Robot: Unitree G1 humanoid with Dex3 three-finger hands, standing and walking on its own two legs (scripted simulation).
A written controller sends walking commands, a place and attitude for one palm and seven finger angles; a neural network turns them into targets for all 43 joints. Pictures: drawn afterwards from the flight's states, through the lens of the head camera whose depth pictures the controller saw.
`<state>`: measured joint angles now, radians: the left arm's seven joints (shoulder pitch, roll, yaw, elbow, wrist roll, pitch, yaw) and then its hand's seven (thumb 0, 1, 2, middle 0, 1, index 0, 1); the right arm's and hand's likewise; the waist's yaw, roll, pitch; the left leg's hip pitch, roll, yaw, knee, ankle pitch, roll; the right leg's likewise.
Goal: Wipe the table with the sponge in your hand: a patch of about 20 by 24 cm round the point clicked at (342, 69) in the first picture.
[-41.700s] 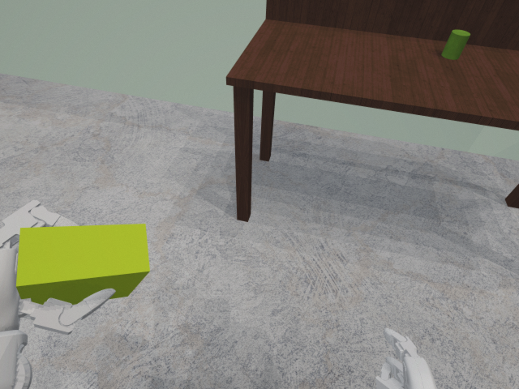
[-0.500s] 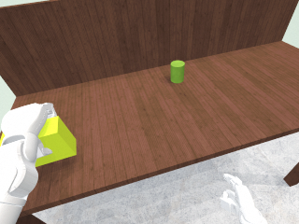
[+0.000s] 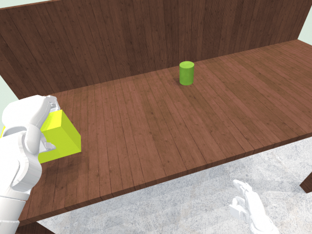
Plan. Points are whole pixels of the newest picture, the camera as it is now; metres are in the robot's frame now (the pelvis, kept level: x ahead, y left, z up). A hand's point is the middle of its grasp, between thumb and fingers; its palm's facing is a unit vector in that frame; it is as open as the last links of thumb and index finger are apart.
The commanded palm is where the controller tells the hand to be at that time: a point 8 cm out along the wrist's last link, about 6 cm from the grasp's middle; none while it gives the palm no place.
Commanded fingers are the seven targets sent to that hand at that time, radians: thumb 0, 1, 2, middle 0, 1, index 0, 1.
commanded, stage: bring the sponge back beside the body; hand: left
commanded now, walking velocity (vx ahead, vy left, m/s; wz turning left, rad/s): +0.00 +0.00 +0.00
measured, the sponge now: (49, 143) +0.27 +0.33 +0.12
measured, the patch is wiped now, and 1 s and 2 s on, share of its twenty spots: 1.00 1.00 1.00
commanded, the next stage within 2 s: step back with the hand held close in 1.68 s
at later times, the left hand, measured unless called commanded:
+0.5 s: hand (41, 142) +0.24 +0.31 +0.16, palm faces +0.11 -0.08 -0.99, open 9.5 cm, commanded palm +0.20 +0.30 +0.24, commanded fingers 0.00 0.10 1.30 -1.20 -1.60 -1.20 -1.60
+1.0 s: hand (42, 158) +0.21 +0.29 +0.15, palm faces +0.13 -0.10 -0.99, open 9.5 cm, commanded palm +0.17 +0.28 +0.22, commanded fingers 0.00 0.10 1.30 -1.20 -1.60 -1.20 -1.60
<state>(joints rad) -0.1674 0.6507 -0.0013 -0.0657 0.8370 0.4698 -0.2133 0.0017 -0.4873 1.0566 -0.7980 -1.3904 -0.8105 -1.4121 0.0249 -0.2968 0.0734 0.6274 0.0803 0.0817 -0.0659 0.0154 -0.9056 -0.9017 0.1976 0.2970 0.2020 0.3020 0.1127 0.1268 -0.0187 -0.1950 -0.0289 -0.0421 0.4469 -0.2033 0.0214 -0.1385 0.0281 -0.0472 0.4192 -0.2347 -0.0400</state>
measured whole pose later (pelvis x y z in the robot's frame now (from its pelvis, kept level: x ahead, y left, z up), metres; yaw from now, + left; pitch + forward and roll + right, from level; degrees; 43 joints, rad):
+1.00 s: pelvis -0.01 +0.00 +0.00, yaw -1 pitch -5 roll -1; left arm 0.14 0.60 0.01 -0.34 0.80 0.46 -0.11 0.00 -0.49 1.06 -0.80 -1.39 -0.81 -1.41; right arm 0.02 -0.27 0.08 0.61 0.06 0.07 -0.06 0.02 -0.91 -0.90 0.20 0.30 0.20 0.30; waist 0.14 0.12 -0.01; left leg -0.18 -0.02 -0.03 0.47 -0.21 0.01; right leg -0.12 0.04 -0.03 0.44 -0.23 -0.05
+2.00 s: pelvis -0.01 -0.01 -0.01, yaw +0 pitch +0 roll -2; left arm 0.37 0.45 0.30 -0.59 -0.04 0.05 0.07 0.00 -0.49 1.06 -0.80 -1.39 -0.81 -1.41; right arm 0.17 -0.23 0.08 0.49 0.03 0.03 -0.06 0.01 -0.90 -0.90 0.20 0.30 0.20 0.30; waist 0.03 0.01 -0.01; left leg -0.32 -0.01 -0.07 0.61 -0.28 0.01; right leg -0.26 0.06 -0.07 0.54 -0.28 -0.05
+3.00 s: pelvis -0.17 +0.04 -0.01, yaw -1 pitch +2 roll -3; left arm 0.45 0.49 0.47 -0.71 -0.06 -0.15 0.13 0.00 -0.51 1.07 -0.81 -1.40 -0.82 -1.42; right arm 0.15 -0.18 0.00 0.55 0.00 -0.07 -0.03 0.01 -0.91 -0.90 0.20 0.30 0.20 0.30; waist 0.01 -0.05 0.06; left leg -0.46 0.01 0.02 0.57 -0.14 0.06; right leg -0.47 0.06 0.05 0.90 -0.49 0.01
